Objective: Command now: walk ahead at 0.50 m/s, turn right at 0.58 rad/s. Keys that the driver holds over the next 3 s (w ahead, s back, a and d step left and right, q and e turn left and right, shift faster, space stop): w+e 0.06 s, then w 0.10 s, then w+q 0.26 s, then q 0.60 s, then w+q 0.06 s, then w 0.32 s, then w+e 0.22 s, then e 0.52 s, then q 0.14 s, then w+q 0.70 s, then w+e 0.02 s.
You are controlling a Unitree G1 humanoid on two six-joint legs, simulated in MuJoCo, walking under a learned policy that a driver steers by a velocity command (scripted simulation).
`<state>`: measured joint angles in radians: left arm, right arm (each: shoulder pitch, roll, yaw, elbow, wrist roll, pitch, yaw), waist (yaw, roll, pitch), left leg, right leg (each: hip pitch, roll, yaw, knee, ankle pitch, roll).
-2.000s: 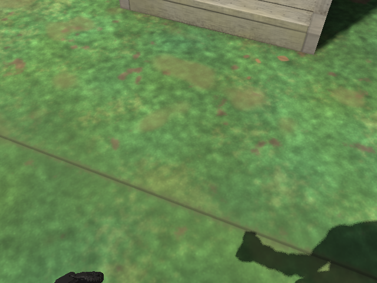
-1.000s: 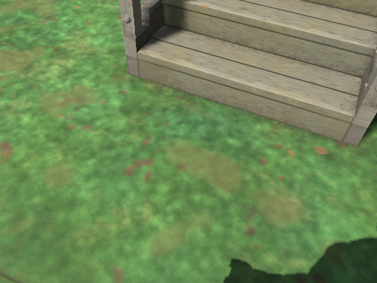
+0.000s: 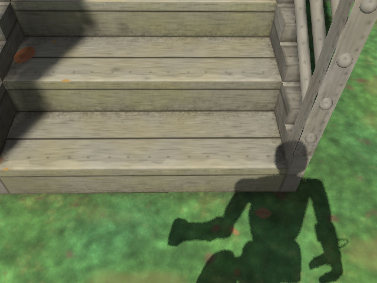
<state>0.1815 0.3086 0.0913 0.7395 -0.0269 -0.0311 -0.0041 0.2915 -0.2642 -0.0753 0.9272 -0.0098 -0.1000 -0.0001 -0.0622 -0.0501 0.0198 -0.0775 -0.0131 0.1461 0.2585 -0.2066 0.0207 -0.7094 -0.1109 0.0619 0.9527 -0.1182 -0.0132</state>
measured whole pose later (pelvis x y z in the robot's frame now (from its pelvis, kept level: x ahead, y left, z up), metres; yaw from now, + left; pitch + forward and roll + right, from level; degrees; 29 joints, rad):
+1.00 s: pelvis +0.42 -0.04 -0.01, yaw +16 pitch +4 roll -2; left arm 0.10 0.32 0.05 0.77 0.02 -0.02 0.06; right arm 0.15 -0.33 -0.07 0.69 -0.01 0.02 -0.02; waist -0.03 -0.01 0.05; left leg -0.43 -0.12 -0.12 0.47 -0.09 0.08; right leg -0.61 -0.02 0.12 0.99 -0.35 0.09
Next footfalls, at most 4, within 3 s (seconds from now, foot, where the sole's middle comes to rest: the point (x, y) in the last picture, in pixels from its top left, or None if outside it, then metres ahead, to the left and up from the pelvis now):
0.22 right None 0.28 -0.17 -0.78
0.70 left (170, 271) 0.53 0.05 -0.78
1.20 right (228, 254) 0.58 -0.16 -0.78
1.56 left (145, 251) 0.61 0.14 -0.78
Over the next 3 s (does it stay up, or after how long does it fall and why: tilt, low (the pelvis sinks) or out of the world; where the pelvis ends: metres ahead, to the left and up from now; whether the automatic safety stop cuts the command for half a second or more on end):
stays up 0.95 0.08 0.15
